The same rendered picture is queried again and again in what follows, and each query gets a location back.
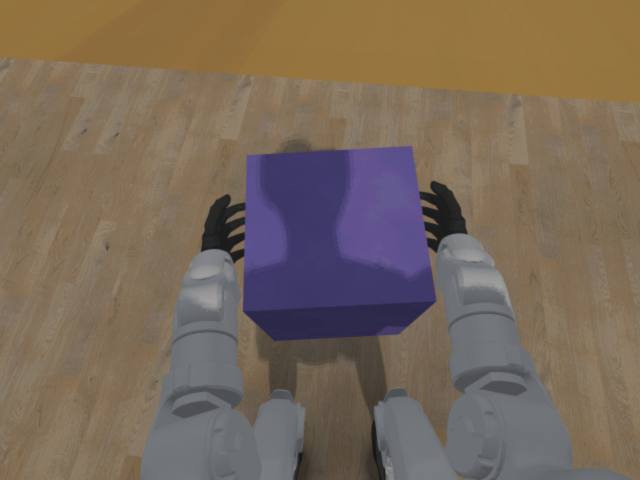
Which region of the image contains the right robot hand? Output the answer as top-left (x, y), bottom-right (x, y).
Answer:
top-left (419, 181), bottom-right (468, 253)

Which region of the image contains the left robot forearm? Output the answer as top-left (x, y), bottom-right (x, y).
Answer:
top-left (140, 249), bottom-right (243, 480)

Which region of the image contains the robot right thigh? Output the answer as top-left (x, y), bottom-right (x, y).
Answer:
top-left (374, 396), bottom-right (459, 480)

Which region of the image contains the right robot upper arm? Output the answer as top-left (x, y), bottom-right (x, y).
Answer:
top-left (445, 389), bottom-right (633, 480)

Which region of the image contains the left robot hand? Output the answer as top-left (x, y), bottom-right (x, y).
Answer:
top-left (201, 194), bottom-right (246, 264)

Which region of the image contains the left robot upper arm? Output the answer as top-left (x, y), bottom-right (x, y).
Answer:
top-left (141, 407), bottom-right (262, 480)

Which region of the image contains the robot thigh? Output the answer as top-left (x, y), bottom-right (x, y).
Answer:
top-left (374, 396), bottom-right (459, 480)
top-left (252, 399), bottom-right (305, 480)

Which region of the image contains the carton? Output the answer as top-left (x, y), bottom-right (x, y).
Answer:
top-left (243, 146), bottom-right (437, 341)

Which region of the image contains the right robot forearm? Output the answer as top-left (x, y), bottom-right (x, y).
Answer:
top-left (435, 233), bottom-right (573, 463)

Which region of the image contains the robot left thigh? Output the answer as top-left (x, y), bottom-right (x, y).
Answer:
top-left (252, 399), bottom-right (305, 480)

